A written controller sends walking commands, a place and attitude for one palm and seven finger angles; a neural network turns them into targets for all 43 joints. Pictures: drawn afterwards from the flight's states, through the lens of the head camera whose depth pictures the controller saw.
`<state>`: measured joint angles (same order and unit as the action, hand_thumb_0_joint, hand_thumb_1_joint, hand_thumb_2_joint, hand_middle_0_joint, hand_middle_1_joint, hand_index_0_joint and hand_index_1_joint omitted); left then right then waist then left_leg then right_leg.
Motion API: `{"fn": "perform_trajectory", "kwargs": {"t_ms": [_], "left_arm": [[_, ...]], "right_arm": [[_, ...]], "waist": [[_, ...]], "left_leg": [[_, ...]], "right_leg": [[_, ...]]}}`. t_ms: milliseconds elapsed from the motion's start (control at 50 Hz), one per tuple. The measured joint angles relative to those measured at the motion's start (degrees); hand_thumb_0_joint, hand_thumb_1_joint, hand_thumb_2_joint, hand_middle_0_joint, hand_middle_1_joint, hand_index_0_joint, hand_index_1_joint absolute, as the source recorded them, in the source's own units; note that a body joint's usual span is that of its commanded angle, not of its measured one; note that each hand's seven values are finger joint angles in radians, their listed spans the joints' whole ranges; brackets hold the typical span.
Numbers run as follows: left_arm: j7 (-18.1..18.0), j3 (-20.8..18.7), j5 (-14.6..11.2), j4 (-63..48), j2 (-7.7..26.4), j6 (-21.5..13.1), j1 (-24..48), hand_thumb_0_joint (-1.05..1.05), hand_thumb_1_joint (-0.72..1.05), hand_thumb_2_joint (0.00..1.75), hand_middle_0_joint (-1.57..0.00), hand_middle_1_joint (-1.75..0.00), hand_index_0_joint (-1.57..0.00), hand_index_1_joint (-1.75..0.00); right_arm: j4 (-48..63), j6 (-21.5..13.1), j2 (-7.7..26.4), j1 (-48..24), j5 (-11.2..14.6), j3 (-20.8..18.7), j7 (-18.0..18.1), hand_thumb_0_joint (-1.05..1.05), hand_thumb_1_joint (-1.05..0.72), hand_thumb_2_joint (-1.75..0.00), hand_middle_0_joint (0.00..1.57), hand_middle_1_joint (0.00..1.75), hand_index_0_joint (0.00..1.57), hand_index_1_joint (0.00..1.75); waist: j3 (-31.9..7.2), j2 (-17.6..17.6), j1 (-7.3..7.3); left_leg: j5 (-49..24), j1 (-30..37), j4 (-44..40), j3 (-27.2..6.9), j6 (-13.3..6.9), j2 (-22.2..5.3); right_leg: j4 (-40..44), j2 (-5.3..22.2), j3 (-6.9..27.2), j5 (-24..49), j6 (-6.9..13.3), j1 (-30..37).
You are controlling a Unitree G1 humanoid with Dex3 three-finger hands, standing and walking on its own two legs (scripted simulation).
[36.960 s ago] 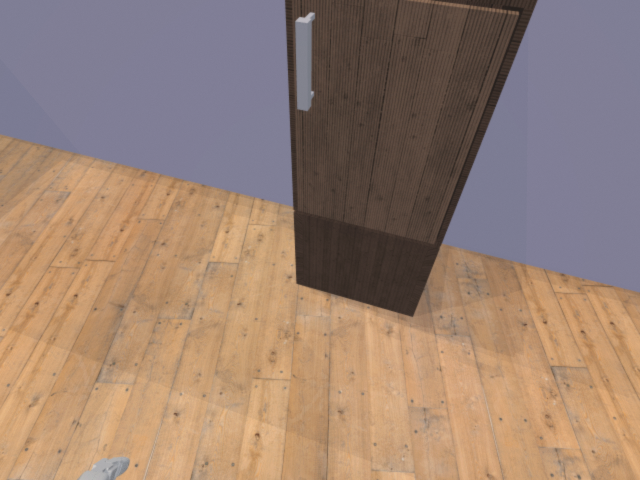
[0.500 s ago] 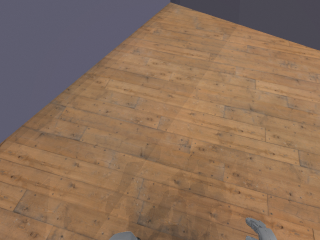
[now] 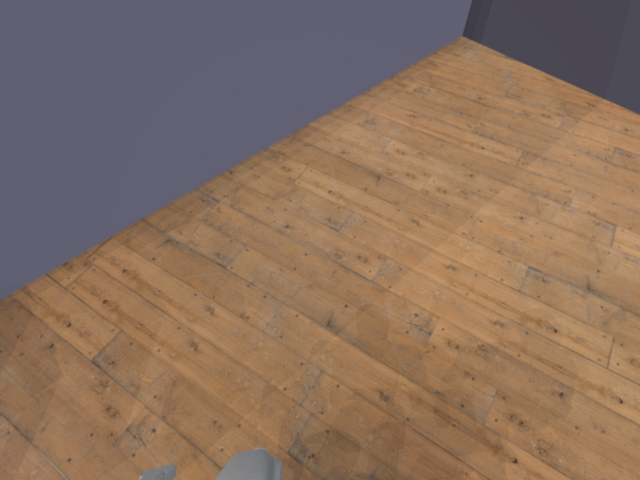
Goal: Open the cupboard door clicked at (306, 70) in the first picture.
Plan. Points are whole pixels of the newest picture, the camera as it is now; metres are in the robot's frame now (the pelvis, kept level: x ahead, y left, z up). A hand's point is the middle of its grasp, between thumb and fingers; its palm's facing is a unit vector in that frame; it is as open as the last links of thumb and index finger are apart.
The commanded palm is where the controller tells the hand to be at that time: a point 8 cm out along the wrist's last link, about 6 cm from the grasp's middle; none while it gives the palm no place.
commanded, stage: turn to face it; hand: left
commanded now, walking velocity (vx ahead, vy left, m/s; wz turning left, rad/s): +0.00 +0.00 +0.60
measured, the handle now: out of the picture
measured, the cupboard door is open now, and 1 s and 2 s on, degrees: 44 44 44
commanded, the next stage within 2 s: none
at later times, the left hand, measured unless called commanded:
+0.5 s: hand out of the picture +0.06 +0.22 -0.16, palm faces +0.30 -0.90 -0.32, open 7.4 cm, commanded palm none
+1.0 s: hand out of the picture -0.04 +0.21 -0.19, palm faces +0.60 -0.76 -0.24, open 7.4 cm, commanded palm none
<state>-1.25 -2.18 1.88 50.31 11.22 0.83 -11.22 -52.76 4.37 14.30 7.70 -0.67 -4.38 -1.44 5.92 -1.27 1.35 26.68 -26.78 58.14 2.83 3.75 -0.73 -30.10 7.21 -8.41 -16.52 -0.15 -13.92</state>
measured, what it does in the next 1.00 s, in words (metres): steps on the spot, turning left: left foot, then right foot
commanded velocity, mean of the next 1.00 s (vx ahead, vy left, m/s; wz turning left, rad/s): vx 0.00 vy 0.00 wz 0.60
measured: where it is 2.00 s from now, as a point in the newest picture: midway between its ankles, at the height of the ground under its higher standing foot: outside the picture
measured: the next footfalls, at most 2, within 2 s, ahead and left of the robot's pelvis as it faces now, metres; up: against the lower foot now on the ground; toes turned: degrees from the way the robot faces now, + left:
left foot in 0.14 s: +0.04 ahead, +0.13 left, +0.00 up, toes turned +12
right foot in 0.48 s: +0.09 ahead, -0.13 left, +0.00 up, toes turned +16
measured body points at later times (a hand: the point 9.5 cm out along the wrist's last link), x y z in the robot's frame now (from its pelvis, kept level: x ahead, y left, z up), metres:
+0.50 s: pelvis +0.02 -0.02 -0.02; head +0.08 -0.02 +0.43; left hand +0.04 +0.27 -0.14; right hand +0.17 -0.24 -0.17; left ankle +0.00 +0.12 -0.74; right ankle +0.05 -0.14 -0.75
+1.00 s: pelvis +0.03 -0.01 -0.01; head +0.07 +0.05 +0.43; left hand -0.07 +0.25 -0.17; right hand +0.28 -0.15 -0.14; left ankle -0.01 +0.08 -0.74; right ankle +0.08 -0.15 -0.67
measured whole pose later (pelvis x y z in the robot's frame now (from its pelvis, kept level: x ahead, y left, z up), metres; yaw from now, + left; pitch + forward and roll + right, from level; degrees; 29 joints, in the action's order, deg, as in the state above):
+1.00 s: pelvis +0.03 -0.01 -0.01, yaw +36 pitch +1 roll +0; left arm -0.6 -4.4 1.4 52.8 15.1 3.8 -9.8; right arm -50.9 1.5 12.7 6.7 -1.2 -2.8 0.3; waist 6.5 -3.2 -0.5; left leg 15.6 -18.6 32.8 0.8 -1.7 1.2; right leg -63.9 5.6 -2.0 -26.2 -4.8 -27.1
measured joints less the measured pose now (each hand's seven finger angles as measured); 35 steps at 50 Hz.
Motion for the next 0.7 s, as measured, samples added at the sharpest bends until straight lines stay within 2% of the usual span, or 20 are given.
{"fn": "perform_trajectory", "kwargs": {"t_ms": [80, 120, 140, 160, 200, 240, 300, 380, 420, 460, 480, 500, 540, 600, 640, 700], "left_arm": [[0.38, -0.03, 0.12, 0.58, 0.19, -0.38, -0.61, 0.01, 0.90, 0.90, -0.20, -0.30, -0.20, -0.30], [0.58, -0.35, -0.11, 0.95, 0.70, -0.28, -1.09, 0.01, 0.90, 0.90, -0.20, -0.30, -0.20, -0.30], [0.70, -0.53, -0.33, 0.95, 0.88, -0.06, -1.69, 0.01, 0.90, 0.90, -0.20, -0.30, -0.20, -0.30], [0.80, -0.76, -0.59, 1.29, 1.45, 0.39, -1.60, 0.01, 0.90, 0.90, -0.20, -0.30, -0.20, -0.30], [0.55, -1.36, -0.66, 1.98, 2.73, 2.00, -0.73, 0.01, 0.90, 0.90, -0.20, -0.30, -0.20, -0.30], [0.39, -1.89, -0.51, 2.59, 3.41, 2.86, 0.09, 0.01, 0.90, 0.90, -0.20, -0.30, -0.20, -0.30], [0.68, -2.18, -0.46, 2.52, 3.74, 3.02, 1.27, 0.01, 0.91, 0.90, -0.20, -0.30, -0.20, -0.30], [0.76, -2.17, -0.61, 1.29, 3.80, 2.56, 2.60, 0.01, 0.91, 0.90, -0.19, -0.30, -0.19, -0.30], [0.74, -2.02, -0.73, 0.63, 3.65, 2.26, 3.13, 0.01, 0.91, 0.90, -0.19, -0.30, -0.19, -0.30], [0.75, -1.80, -0.86, -0.11, 3.45, 1.56, 3.29, 0.01, 0.91, 0.90, -0.19, -0.30, -0.19, -0.30], [0.76, -1.63, -0.80, -0.73, 3.60, 0.98, 2.94, 0.01, 0.91, 0.90, -0.19, -0.30, -0.19, -0.30], [0.57, -1.64, -0.51, -0.89, 3.30, 0.30, 2.90, 0.01, 0.91, 0.90, -0.19, -0.30, -0.19, -0.30], [0.23, -1.06, -0.28, -0.86, 2.17, -0.24, 2.82, 0.01, 0.91, 0.90, -0.20, -0.30, -0.20, -0.30], [-0.20, -0.49, -0.33, -0.62, 0.78, -0.17, 1.54, 0.01, 0.90, 0.90, -0.20, -0.30, -0.20, -0.30], [-0.25, -0.22, -0.34, -0.22, 0.29, -0.19, 0.67, 0.01, 0.90, 0.90, -0.20, -0.30, -0.20, -0.30], [-0.09, 0.06, -0.21, 0.31, -0.10, -0.33, -0.26, 0.01, 0.90, 0.90, -0.20, -0.30, -0.20, -0.30]], "right_arm": [[0.25, -0.42, -0.38, -0.90, 0.25, 0.50, -0.21, 0.01, -0.91, -0.90, 0.20, 0.30, 0.20, 0.30], [0.70, -0.89, -0.45, -1.24, 0.22, 0.74, -0.28, 0.01, -0.91, -0.90, 0.20, 0.30, 0.20, 0.30], [1.25, -1.31, -0.12, -1.05, 0.12, 0.87, -0.37, 0.01, -0.91, -0.90, 0.20, 0.30, 0.20, 0.30], [1.49, -1.84, -0.31, -1.17, -0.07, 0.70, -0.21, 0.01, -0.91, -0.90, 0.20, 0.30, 0.20, 0.30], [1.71, -2.36, -1.09, -1.48, -0.38, 0.96, 0.24, 0.01, -0.91, -0.90, 0.20, 0.30, 0.20, 0.30], [1.93, -2.66, -1.58, -0.91, -0.59, 1.25, 0.80, 0.01, -0.91, -0.90, 0.20, 0.30, 0.20, 0.30], [1.75, -2.75, -1.77, 0.04, -0.64, 1.51, 1.54, 0.01, -0.91, -0.90, 0.20, 0.30, 0.21, 0.30], [1.26, -2.57, -1.85, 1.17, -0.82, 1.70, 1.66, 0.01, -0.91, -0.90, 0.20, 0.30, 0.21, 0.30], [1.04, -2.23, -1.77, 1.57, -0.92, 1.56, 1.56, 0.01, -0.91, -0.90, 0.21, 0.30, 0.21, 0.30], [0.82, -1.79, -1.59, 1.91, -0.76, 1.30, 1.48, 0.01, -0.91, -0.90, 0.21, 0.30, 0.21, 0.30], [0.85, -1.56, -1.60, 2.28, -0.51, 1.12, 1.42, 0.01, -0.91, -0.90, 0.21, 0.30, 0.21, 0.30], [0.58, -1.31, -1.37, 2.10, -0.24, 0.77, 1.37, 0.01, -0.91, -0.90, 0.21, 0.30, 0.21, 0.30], [0.06, -0.70, -0.50, 1.50, -0.11, 0.16, 1.11, 0.01, -0.91, -0.90, 0.21, 0.30, 0.21, 0.30], [-0.43, -0.10, 0.18, 0.77, -0.23, -0.31, 0.60, 0.01, -0.91, -0.90, 0.20, 0.30, 0.21, 0.30], [-0.42, 0.08, 0.11, 0.18, -0.17, -0.26, 0.32, 0.01, -0.91, -0.90, 0.20, 0.30, 0.20, 0.30], [-0.26, 0.07, -0.18, -0.75, 0.05, 0.02, -0.01, 0.01, -0.91, -0.90, 0.20, 0.30, 0.20, 0.30]], "waist": [[0.87, -1.52, -0.81], [0.97, -1.93, -1.03], [0.42, -1.44, -1.06], [0.28, -1.81, -0.91], [0.77, -2.90, -1.44], [0.42, -2.73, -1.58], [-0.14, -1.51, -1.56], [-0.61, 0.20, -1.27], [-0.80, 1.19, -0.91], [-1.04, 2.12, -0.65], [-1.53, 1.94, -0.64], [-1.47, 2.26, -0.85], [-0.66, 3.21, -0.52], [-0.19, 2.79, -0.23], [0.14, 1.69, -0.01], [0.85, -0.04, -0.08]], "left_leg": [[-0.86, 4.93, -13.12, 2.21, -0.30, -0.26], [-5.31, 8.00, -20.60, 3.04, -0.87, -0.07], [-9.95, 9.63, -24.67, 2.67, -1.83, -0.40], [-11.38, 8.83, -24.21, 2.10, -3.03, -0.03], [-9.24, 7.57, -21.39, 1.44, -4.89, 0.69], [-8.53, 7.55, -21.88, 0.28, -5.27, 0.83], [-10.40, 8.31, -24.93, -1.74, -4.70, 1.19], [-12.32, 8.85, -27.69, -4.56, -4.18, 1.50], [-12.50, 8.50, -27.65, -6.13, -3.53, 1.51], [-11.99, 7.60, -26.29, -7.76, -2.65, 1.57], [-11.32, 6.68, -24.85, -8.31, -2.17, 2.11], [-7.90, 5.25, -21.50, -8.54, -1.92, 2.30], [-0.46, 1.31, -9.10, -7.81, -1.89, 2.81], [0.36, -2.57, 5.01, -4.61, -1.04, 2.33], [-0.32, -2.72, 6.26, -2.75, -0.29, 1.43], [-0.72, -0.43, -0.65, -0.62, 0.23, 0.33]], "right_leg": [[-1.33, 1.53, -3.24, -1.38, -0.60, 0.52], [-4.13, 2.33, -4.91, -3.19, -1.22, -0.07], [-6.60, 2.40, -5.77, -4.57, -1.62, -1.07], [-11.00, 2.70, -5.02, -8.02, -2.72, -2.90], [-21.82, 1.37, 0.04, -14.15, -3.78, -7.31], [-29.13, -0.38, 3.10, -13.72, -4.13, -10.75], [-32.44, -1.84, 5.88, -9.89, -4.53, -13.40], [-25.96, -3.11, 7.57, -8.92, -4.59, -12.42], [-19.69, -3.93, 7.68, -8.78, -4.42, -10.23], [-11.07, -4.94, 7.39, -5.47, -4.15, -6.67], [-5.10, -4.80, 7.37, -3.30, -3.69, -4.24], [-3.99, -4.86, 7.03, -2.53, -2.51, -3.89], [-4.89, -4.45, 5.29, -2.84, -0.38, -3.35], [-2.23, -3.07, 3.40, -2.17, 0.43, -0.92], [-0.16, -2.13, 2.33, -1.40, 0.39, 0.58], [1.40, -0.80, 0.38, -1.12, 0.07, 2.15]]}}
